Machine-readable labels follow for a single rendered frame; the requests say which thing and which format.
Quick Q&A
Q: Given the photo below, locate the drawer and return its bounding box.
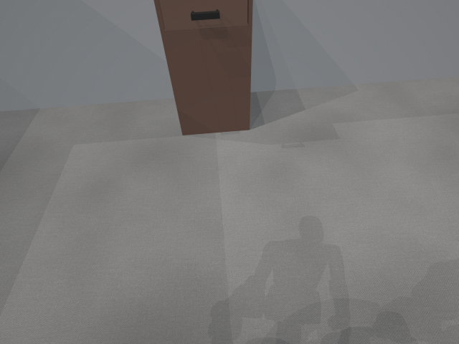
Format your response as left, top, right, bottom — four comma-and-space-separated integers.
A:
159, 0, 247, 29

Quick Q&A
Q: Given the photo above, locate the handle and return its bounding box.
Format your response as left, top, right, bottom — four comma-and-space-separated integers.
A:
191, 9, 220, 21

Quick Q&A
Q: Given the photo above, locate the cabinet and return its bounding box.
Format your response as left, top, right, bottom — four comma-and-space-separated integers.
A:
154, 0, 253, 135

